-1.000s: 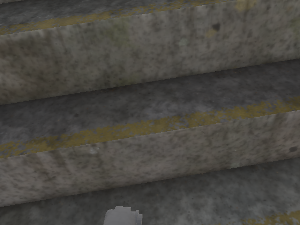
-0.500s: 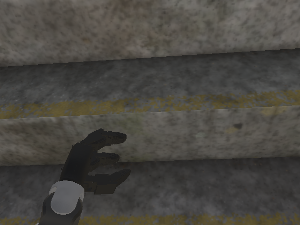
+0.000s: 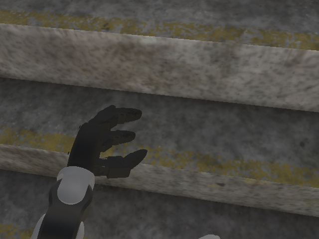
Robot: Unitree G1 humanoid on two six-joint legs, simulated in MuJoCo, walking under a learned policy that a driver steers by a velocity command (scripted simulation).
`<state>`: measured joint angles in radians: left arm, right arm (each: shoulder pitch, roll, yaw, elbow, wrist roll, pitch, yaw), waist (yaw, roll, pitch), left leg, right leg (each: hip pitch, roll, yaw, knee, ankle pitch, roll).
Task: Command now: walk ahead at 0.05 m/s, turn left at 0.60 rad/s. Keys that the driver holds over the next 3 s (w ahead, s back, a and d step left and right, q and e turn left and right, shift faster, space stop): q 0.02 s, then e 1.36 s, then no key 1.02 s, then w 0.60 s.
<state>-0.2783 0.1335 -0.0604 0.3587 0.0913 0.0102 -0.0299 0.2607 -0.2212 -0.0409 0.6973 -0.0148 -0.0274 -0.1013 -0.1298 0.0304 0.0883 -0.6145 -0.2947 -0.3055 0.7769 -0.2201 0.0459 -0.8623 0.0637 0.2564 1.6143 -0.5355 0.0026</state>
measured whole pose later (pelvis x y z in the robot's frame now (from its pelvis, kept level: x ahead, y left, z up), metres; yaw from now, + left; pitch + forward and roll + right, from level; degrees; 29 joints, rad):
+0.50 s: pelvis +0.01 -0.05 +0.03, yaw +1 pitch +3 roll -1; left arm 0.30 0.18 0.04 0.66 0.03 -0.05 -0.04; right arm 0.09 -0.26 -0.01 0.65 -0.04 -0.05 -0.01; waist 0.01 0.09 -0.03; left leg -0.38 0.02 -0.06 0.58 -0.24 -0.03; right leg -0.27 0.08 0.24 0.55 -0.32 0.02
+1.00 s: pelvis +0.01 -0.04 +0.03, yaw -15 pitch +6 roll -1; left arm 0.33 0.18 -0.01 0.66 0.04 0.00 -0.05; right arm 0.09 -0.26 0.00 0.65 -0.04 -0.06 -0.02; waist 0.06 0.03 -0.13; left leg -0.79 -0.05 -0.06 1.51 -0.41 -0.04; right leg -0.42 0.12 0.14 0.61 -0.29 -0.07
